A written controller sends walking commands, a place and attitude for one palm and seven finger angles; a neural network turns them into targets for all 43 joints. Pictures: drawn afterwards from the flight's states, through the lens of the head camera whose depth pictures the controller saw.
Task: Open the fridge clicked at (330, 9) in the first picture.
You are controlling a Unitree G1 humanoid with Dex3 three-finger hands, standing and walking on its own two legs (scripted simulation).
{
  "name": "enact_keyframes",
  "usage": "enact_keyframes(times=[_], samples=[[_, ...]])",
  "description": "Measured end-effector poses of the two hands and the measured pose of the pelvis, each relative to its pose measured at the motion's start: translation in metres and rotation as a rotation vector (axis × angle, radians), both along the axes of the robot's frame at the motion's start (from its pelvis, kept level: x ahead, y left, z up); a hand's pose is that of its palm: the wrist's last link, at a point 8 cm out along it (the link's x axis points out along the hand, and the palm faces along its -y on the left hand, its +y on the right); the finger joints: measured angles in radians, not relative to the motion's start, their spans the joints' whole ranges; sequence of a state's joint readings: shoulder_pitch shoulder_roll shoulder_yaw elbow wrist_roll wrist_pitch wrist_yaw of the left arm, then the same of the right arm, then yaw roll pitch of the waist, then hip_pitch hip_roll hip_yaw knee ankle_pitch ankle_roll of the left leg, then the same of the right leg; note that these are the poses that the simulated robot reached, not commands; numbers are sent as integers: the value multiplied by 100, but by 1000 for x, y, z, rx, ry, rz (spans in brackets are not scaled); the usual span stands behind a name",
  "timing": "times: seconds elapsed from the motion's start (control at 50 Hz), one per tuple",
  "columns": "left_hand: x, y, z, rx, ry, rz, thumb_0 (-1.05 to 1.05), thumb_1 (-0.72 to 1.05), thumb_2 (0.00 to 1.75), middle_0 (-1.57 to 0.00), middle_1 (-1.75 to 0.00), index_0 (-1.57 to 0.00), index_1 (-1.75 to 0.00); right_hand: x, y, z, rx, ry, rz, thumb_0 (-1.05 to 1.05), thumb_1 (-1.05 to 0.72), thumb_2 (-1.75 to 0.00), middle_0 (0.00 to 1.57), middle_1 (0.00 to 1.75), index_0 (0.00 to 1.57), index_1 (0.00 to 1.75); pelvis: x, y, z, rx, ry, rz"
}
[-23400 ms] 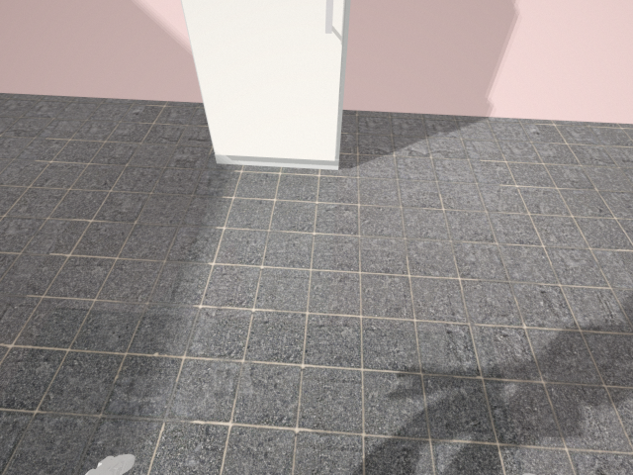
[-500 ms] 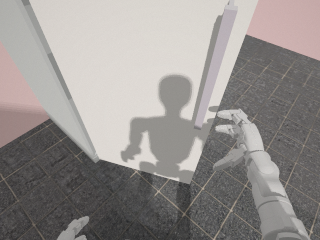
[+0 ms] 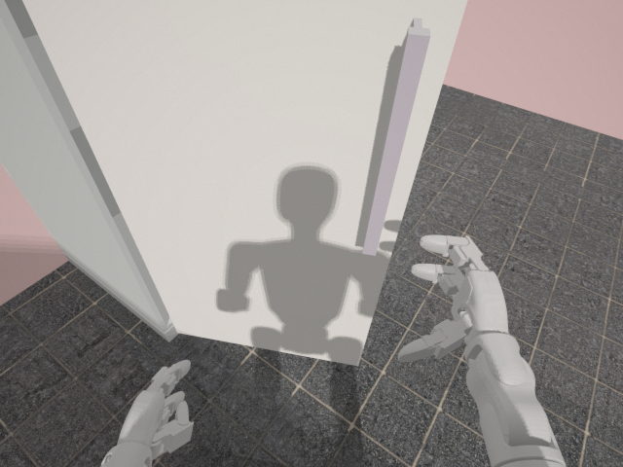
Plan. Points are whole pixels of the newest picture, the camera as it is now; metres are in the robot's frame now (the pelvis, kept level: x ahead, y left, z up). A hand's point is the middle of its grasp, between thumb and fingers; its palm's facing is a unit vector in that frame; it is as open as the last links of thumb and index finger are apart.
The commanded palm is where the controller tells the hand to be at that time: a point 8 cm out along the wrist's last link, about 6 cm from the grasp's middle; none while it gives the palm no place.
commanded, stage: draw the hand back to the body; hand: right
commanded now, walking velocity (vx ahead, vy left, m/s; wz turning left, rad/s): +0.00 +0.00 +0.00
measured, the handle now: (388, 158) +0.52 -0.09 +0.14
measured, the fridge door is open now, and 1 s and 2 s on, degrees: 65 65 65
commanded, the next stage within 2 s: step back with the hand held close in 1.50 s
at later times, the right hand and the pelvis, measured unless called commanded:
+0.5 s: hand (513, 306) +0.28 -0.20 +0.13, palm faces +0.32 +0.94 -0.12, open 14.3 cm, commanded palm +0.22 -0.24 +0.13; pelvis +0.01 +0.00 +0.01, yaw +1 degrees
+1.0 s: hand out of the picture +0.23 -0.28 +0.16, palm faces +0.40 +0.85 -0.33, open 10.0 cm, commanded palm +0.17 -0.32 +0.18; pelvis +0.02 -0.03 +0.02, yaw +1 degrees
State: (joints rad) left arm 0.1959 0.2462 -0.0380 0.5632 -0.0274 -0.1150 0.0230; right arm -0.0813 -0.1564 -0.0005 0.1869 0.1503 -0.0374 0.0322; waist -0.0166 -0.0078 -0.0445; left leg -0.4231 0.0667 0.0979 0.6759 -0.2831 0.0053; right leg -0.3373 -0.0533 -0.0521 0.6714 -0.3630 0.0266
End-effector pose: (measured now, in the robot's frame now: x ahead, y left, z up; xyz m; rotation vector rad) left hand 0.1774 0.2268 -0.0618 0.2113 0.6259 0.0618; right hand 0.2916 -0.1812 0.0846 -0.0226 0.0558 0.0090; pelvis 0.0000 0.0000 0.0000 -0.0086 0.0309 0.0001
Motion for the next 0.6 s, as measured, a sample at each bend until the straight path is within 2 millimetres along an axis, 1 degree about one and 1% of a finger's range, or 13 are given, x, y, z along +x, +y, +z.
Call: enact_keyframes(times=[0.08,0.12,0.16,0.22,0.26,0.3,0.38,0.44,0.52,0.6], samples=[[-4,-1,-5,6,28,-26,1,91,90,-20,-30,-20,-30,-4,-18,15,135,-127,-256,-2,54,-20,26,115,25,115,0,5,-1,0,10,-3],[-6,-3,-9,5,47,-47,1,91,90,-20,-30,-20,-30,-11,-24,18,120,-153,-360,-1,54,-20,26,115,25,115,1,6,-1,0,17,-6],[-9,-4,-13,-3,67,-62,1,91,90,-20,-30,-20,-30,-20,-25,17,51,-139,-398,-1,54,-20,25,115,25,115,3,6,-1,0,21,-10],[-12,-5,-19,-11,87,-61,2,91,90,-20,-30,-20,-30,-32,-21,14,-38,-88,-357,-1,54,-20,25,115,24,115,4,6,0,0,12,-11],[-14,-5,-20,-10,91,-46,2,90,90,-20,-30,-20,-30,-36,-20,16,-40,-73,-317,-1,54,-20,25,115,24,115,4,6,1,0,2,-9],[-14,-4,-20,-5,87,-26,2,90,90,-20,-30,-20,-30,-38,-22,22,-11,-88,-299,-2,55,-20,25,115,25,115,4,6,3,1,-8,-5],[-11,-2,-13,4,63,1,2,90,90,-20,-30,-20,-30,-39,-38,42,27,-163,-327,-2,54,-20,26,114,25,115,5,7,6,2,-22,4],[-5,-2,-5,8,36,4,2,90,90,-20,-30,-20,-30,-44,-52,51,12,-176,-353,-2,51,-21,25,113,25,114,7,5,8,4,-32,5],[1,-1,5,18,3,17,2,90,90,-20,-30,-20,-30,-58,-66,49,-159,-116,-307,-1,43,-25,25,108,24,109,10,2,13,3,-55,10],[6,-3,13,38,-22,19,2,90,90,-20,-30,-20,-30,-77,-79,44,-245,-55,-278,-1,32,-30,25,102,24,102,10,-4,16,7,-79,12]])
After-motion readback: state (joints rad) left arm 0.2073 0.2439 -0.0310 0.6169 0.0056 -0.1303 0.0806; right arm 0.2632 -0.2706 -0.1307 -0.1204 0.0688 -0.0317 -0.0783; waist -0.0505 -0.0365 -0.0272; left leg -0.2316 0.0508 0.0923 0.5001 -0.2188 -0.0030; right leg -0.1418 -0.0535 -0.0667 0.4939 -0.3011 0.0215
